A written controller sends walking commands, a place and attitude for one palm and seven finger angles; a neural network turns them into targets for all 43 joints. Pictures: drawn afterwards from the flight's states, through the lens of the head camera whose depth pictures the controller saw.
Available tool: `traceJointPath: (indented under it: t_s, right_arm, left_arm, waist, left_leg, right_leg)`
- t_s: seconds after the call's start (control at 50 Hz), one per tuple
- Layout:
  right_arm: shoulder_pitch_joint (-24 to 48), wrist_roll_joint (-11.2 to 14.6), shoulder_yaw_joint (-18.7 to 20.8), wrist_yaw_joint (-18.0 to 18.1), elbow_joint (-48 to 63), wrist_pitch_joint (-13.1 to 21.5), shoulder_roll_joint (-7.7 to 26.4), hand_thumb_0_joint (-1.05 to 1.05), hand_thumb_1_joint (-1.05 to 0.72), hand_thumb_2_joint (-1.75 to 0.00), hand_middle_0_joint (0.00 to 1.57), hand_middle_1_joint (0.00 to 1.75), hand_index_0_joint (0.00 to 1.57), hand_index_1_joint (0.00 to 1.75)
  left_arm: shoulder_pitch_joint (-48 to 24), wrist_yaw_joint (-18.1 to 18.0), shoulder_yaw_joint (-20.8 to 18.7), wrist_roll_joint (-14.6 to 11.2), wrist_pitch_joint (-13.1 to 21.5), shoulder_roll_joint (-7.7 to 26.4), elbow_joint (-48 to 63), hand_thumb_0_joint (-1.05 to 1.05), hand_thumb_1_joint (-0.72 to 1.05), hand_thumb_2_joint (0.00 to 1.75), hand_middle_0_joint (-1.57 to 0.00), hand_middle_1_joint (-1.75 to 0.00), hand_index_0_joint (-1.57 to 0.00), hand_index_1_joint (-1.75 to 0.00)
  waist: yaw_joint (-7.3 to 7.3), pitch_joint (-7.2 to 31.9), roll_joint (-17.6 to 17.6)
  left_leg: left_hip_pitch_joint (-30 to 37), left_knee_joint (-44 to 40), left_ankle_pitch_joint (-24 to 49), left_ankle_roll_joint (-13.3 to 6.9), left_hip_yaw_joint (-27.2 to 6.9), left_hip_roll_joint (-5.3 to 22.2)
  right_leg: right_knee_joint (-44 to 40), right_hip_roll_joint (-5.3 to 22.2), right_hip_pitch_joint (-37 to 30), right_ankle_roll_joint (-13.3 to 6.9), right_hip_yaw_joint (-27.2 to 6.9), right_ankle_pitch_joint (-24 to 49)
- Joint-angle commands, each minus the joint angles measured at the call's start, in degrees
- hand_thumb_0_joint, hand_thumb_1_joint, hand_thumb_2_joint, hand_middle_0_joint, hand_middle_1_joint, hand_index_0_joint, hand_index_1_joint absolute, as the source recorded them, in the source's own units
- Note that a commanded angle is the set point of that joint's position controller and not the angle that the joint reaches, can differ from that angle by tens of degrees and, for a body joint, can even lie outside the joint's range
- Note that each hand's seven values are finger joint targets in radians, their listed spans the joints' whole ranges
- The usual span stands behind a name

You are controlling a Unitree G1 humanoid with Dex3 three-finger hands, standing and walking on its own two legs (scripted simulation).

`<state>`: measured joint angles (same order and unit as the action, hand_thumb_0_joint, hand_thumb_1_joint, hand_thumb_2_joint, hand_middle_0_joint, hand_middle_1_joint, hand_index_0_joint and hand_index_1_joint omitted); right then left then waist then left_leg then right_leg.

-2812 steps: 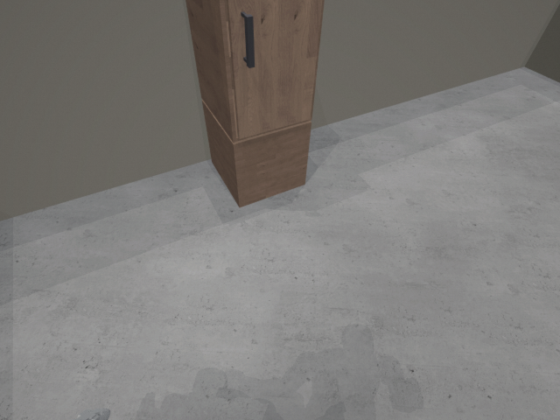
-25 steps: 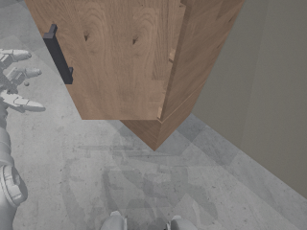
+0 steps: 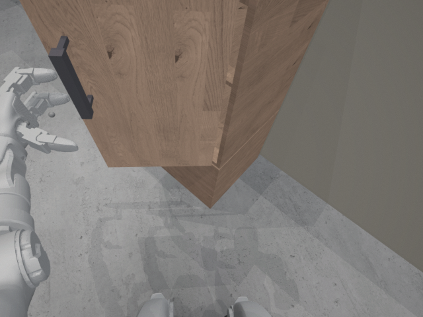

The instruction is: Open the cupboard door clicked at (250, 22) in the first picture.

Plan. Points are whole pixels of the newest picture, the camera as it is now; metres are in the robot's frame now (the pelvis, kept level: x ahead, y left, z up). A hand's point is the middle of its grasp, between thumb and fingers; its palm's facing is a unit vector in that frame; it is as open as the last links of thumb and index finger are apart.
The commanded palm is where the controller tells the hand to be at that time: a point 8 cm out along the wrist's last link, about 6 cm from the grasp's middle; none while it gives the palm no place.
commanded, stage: slide the fingers in behind the handle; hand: left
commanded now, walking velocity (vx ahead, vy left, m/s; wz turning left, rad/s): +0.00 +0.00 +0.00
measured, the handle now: (76, 80) +0.54 +0.25 +0.09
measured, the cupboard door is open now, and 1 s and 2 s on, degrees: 45 45 44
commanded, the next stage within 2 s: move the hooked fingers beside the handle in 1.18 s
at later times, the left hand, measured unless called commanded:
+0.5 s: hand (59, 117) +0.45 +0.25 +0.10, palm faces +0.09 -1.00 +0.00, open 14.1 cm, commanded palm +0.42 +0.28 +0.09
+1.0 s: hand (62, 119) +0.44 +0.25 +0.10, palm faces +0.12 -0.99 +0.00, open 14.4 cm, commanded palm +0.42 +0.26 +0.09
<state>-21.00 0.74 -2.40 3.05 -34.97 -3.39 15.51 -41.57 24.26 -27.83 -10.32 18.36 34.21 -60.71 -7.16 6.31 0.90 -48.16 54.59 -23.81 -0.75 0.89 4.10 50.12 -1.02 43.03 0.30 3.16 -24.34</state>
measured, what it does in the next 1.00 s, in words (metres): stands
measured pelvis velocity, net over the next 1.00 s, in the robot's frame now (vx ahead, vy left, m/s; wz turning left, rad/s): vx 0.00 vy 0.00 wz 0.05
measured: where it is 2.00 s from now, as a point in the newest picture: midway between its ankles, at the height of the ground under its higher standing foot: outside the picture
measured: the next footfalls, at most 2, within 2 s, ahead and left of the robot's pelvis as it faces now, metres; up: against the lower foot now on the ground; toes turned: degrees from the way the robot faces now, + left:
none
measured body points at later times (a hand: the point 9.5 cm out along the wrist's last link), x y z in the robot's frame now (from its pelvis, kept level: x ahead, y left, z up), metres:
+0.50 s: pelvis +0.00 +0.00 +0.00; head +0.09 +0.02 +0.44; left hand +0.44 +0.31 +0.10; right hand +0.06 -0.27 -0.11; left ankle +0.02 +0.11 -0.69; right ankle -0.01 -0.13 -0.69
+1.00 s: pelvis +0.00 +0.00 +0.00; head +0.09 +0.02 +0.45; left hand +0.43 +0.30 +0.10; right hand +0.08 -0.26 -0.11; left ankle +0.02 +0.11 -0.69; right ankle -0.01 -0.13 -0.69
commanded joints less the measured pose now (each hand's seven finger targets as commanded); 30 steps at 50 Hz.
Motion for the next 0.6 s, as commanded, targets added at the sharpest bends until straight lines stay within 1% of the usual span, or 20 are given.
traceJointPath:
  t_s: [0.0, 0.04, 0.06, 0.08, 0.12, 0.14, 0.16, 0.2, 0.22, 0.26, 0.28, 0.3, 0.34, 0.36, 0.4, 0.42, 0.46, 0.48, 0.54, 0.58]
  right_arm:
    - [-5.75, 0.21, 3.65, 0.57, 4.45, 1.04, 10.51, 0.0, -0.9, -0.9, 0.2, 0.3, 0.2, 0.3]
    - [-5.94, 0.2, 3.76, 0.68, 4.59, 1.07, 10.51, 0.0, -0.9, -0.9, 0.2, 0.3, 0.2, 0.3]
    - [-5.59, 0.25, 3.74, 0.66, 4.61, 1.11, 10.41, 0.0, -0.9, -0.9, 0.2, 0.3, 0.2, 0.3]
    - [-5.96, 0.19, 3.77, 0.73, 4.25, 1.1, 10.51, 0.0, -0.9, -0.9, 0.2, 0.3, 0.2, 0.3]
    - [-5.75, 0.18, 3.81, 0.72, 4.28, 1.24, 10.28, 0.0, -0.9, -0.9, 0.2, 0.3, 0.2, 0.3]
    - [-5.88, 0.06, 3.92, 0.68, 4.21, 1.37, 10.11, 0.0, -0.9, -0.9, 0.2, 0.3, 0.2, 0.3]
    - [-5.69, 0.19, 3.94, 0.67, 4.13, 1.4, 10.13, 0.0, -0.9, -0.9, 0.2, 0.3, 0.2, 0.3]
    - [-5.71, 0.2, 4.12, 0.58, 4.05, 1.36, 10.25, 0.0, -0.9, -0.9, 0.2, 0.3, 0.2, 0.3]
    - [-5.38, 0.24, 4.09, 0.53, 3.93, 1.4, 9.97, 0.0, -0.9, -0.9, 0.2, 0.3, 0.2, 0.3]
    - [-5.54, 0.24, 4.04, 0.63, 3.71, 1.31, 10.18, 0.0, -0.9, -0.9, 0.2, 0.3, 0.2, 0.3]
    - [-5.24, 0.25, 3.88, 0.64, 3.64, 1.29, 9.96, 0.0, -0.9, -0.9, 0.2, 0.3, 0.2, 0.3]
    - [-5.31, 0.2, 3.9, 0.64, 3.48, 1.34, 10.01, 0.0, -0.9, -0.9, 0.2, 0.3, 0.2, 0.3]
    - [-5.41, 0.03, 4.1, 0.55, 3.54, 1.62, 9.79, 0.0, -0.9, -0.9, 0.2, 0.3, 0.2, 0.3]
    - [-5.44, 0.07, 4.25, 0.49, 3.44, 1.7, 9.8, 0.0, -0.9, -0.9, 0.2, 0.3, 0.2, 0.3]
    - [-5.0, 0.08, 4.16, 0.36, 3.41, 1.88, 9.7, 0.0, -0.9, -0.9, 0.2, 0.3, 0.2, 0.3]
    - [-4.87, 0.1, 4.18, 0.41, 3.14, 1.92, 9.65, 0.0, -0.9, -0.9, 0.2, 0.3, 0.2, 0.3]
    - [-4.81, 0.13, 4.23, 0.39, 3.0, 2.16, 9.67, 0.0, -0.9, -0.9, 0.2, 0.3, 0.2, 0.3]
    - [-4.56, 0.14, 4.24, 0.36, 2.73, 2.29, 9.52, 0.0, -0.9, -0.9, 0.2, 0.3, 0.2, 0.3]
    - [-4.89, 0.06, 4.2, 0.44, 2.14, 2.58, 9.6, 0.0, -0.9, -0.9, 0.2, 0.3, 0.2, 0.3]
    - [-4.59, 0.07, 4.32, 0.27, 2.0, 2.85, 9.34, 0.0, -0.9, -0.9, 0.2, 0.3, 0.2, 0.3]
  left_arm:
    - [-19.64, -0.91, -2.31, -1.24, 3.34, 17.6, 11.71, 0.0, -0.5, 0.3, -0.3, -1.2, -0.3, -1.2]
    - [-20.21, -1.13, -2.53, -1.21, 3.56, 17.82, 12.22, 0.0, -0.5, 0.3, -0.3, -1.2, -0.3, -1.2]
    - [-20.96, -1.18, -2.05, -1.13, 3.69, 17.44, 12.73, 0.0, -0.5, 0.3, -0.3, -1.2, -0.3, -1.2]
    - [-20.93, -1.37, -2.97, -1.12, 3.72, 18.26, 11.44, 0.0, -0.5, 0.3, -0.3, -1.2, -0.3, -1.2]
    - [-22.07, -1.16, -0.81, -1.12, 4.24, 15.85, 12.81, 0.0, -0.5, 0.3, -0.3, -1.2, -0.3, -1.2]
    - [-22.62, -1.03, -0.05, -1.54, 4.76, 14.47, 13.82, 0.0, -0.5, 0.3, -0.3, -1.2, -0.3, -1.2]
    - [-21.11, -0.91, 0.55, -1.56, 4.78, 13.6, 13.41, 0.0, -0.5, 0.3, -0.3, -1.2, -0.3, -1.2]
    - [-20.08, -1.06, 0.45, -1.8, 4.56, 13.27, 13.63, 0.0, -0.5, 0.3, -0.3, -1.2, -0.3, -1.2]
    - [-20.45, -1.12, 1.74, -2.01, 4.14, 11.5, 13.56, 0.0, -0.5, 0.3, -0.3, -1.2, -0.3, -1.2]
    - [-20.56, -1.6, 0.16, -1.96, 3.71, 13.41, 12.94, 0.0, -0.5, 0.3, -0.3, -1.2, -0.3, -1.2]
    - [-21.38, -1.85, 1.64, -1.6, 3.34, 12.03, 12.27, 0.0, -0.5, 0.3, -0.3, -1.2, -0.3, -1.2]
    - [-22.84, -2.24, 1.69, -1.2, 3.37, 12.26, 12.35, 0.0, -0.5, 0.3, -0.3, -1.2, -0.3, -1.2]
    - [-24.0, -2.79, 3.86, -0.77, 3.92, 9.85, 14.72, 0.0, -0.5, 0.3, -0.3, -1.2, -0.3, -1.2]
    - [-22.99, -3.05, 3.82, -0.92, 4.09, 9.37, 15.17, 0.0, -0.5, 0.3, -0.3, -1.2, -0.3, -1.2]
    - [-22.23, -3.3, 4.73, -1.24, 4.12, 8.05, 15.53, 0.0, -0.5, 0.3, -0.3, -1.2, -0.3, -1.2]
    - [-22.98, -3.48, 5.47, -1.23, 4.16, 7.28, 15.53, 0.0, -0.5, 0.3, -0.3, -1.2, -0.3, -1.2]
    - [-23.87, -3.81, 6.62, -1.2, 4.54, 5.97, 16.4, 0.0, -0.5, 0.3, -0.3, -1.2, -0.3, -1.2]
    - [-24.35, -4.04, 7.7, -1.11, 4.43, 4.9, 16.62, 0.0, -0.5, 0.3, -0.3, -1.2, -0.3, -1.2]
    - [-25.58, -4.56, 8.34, -1.07, 4.29, 4.19, 15.64, 0.0, -0.5, 0.3, -0.3, -1.2, -0.3, -1.2]
    - [-25.95, -4.71, 10.46, -0.58, 4.35, 1.76, 16.72, 0.0, -0.5, 0.3, -0.3, -1.2, -0.3, -1.2]
  waist:
    - [1.28, 21.57, 6.66]
    - [1.34, 21.58, 6.18]
    - [1.15, 21.85, 7.65]
    - [0.94, 21.07, 6.15]
    - [0.61, 21.53, 7.97]
    - [0.39, 22.05, 7.11]
    - [0.77, 22.44, 8.15]
    - [1.1, 22.84, 6.87]
    - [0.54, 22.36, 7.1]
    - [0.99, 21.97, 5.82]
    - [0.39, 20.2, 6.21]
    - [0.32, 19.65, 6.31]
    - [0.0, 21.07, 7.09]
    - [0.41, 22.89, 7.79]
    - [0.38, 22.53, 7.78]
    - [-0.08, 21.57, 6.37]
    - [-0.16, 22.02, 6.91]
    - [-0.46, 21.58, 8.58]
    - [-1.12, 20.06, 5.37]
    - [-1.08, 21.47, 8.85]
  left_leg:
    - [19.83, -6.56, 19.58, -0.99, -2.28, -2.21]
    - [19.33, -6.46, 19.54, -1.21, -2.13, -2.32]
    - [19.61, -6.53, 18.87, -1.13, -1.9, -2.39]
    - [19.32, -6.46, 18.81, -1.17, -1.99, -2.26]
    - [20.83, -6.55, 19.08, -0.98, -2.24, -2.24]
    - [21.93, -6.24, 20.47, -1.07, -2.5, -2.16]
    - [22.69, -6.39, 20.88, -0.82, -2.53, -2.13]
    - [22.87, -6.65, 20.55, -0.75, -2.77, -2.12]
    - [22.75, -6.54, 20.33, -0.96, -2.36, -2.23]
    - [21.06, -6.68, 19.49, -1.03, -2.47, -2.32]
    - [20.53, -6.77, 18.78, -1.09, -2.4, -2.4]
    - [20.4, -6.94, 17.8, -1.01, -2.6, -2.36]
    - [22.86, -6.75, 19.38, -0.96, -3.07, -2.28]
    - [24.12, -6.79, 20.1, -0.76, -3.04, -2.27]
    - [24.14, -6.84, 19.28, -0.68, -2.9, -2.34]
    - [23.98, -6.98, 18.87, -0.76, -3.1, -2.22]
    - [24.81, -7.07, 19.0, -0.66, -3.49, -2.22]
    - [25.54, -7.06, 19.05, -0.62, -3.47, -2.24]
    - [24.23, -7.24, 17.35, -0.85, -3.84, -2.26]
    - [26.97, -7.22, 19.04, -0.42, -4.1, -2.22]
  right_leg:
    - [-5.37, -2.6, -6.91, -1.2, -0.73, 18.7]
    - [-5.42, -2.64, -7.93, -1.35, -1.12, 19.26]
    - [-5.57, -2.48, -7.52, -1.2, -1.32, 18.99]
    - [-5.59, -2.55, -7.43, -1.18, -1.19, 18.99]
    - [-5.55, -2.48, -6.29, -1.28, -1.09, 18.44]
    - [-5.39, -2.65, -6.39, -1.42, -0.99, 19.31]
    - [-5.45, -2.59, -5.97, -1.43, -0.92, 19.26]
    - [-5.45, -2.52, -6.06, -1.41, -0.67, 18.64]
    - [-5.76, -2.43, -6.08, -1.28, -0.84, 19.11]
    - [-5.73, -2.28, -6.99, -1.26, -0.99, 19.09]
    - [-5.86, -2.2, -6.14, -1.26, -0.87, 18.52]
    - [-5.91, -2.17, -5.53, -1.26, -0.86, 17.46]
    - [-5.8, -2.2, -4.9, -1.51, -0.72, 17.66]
    - [-5.81, -2.21, -5.13, -1.43, -0.79, 18.08]
    - [-6.08, -2.15, -5.06, -1.45, -0.76, 17.52]
    - [-6.22, -2.18, -4.86, -1.44, -0.54, 17.24]
    - [-6.17, -2.17, -4.17, -1.55, -0.51, 16.85]
    - [-6.32, -2.13, -3.44, -1.6, -0.54, 16.59]
    - [-6.78, -2.13, -3.62, -1.61, -0.43, 15.63]
    - [-6.41, -2.06, -2.01, -1.72, -0.18, 15.71]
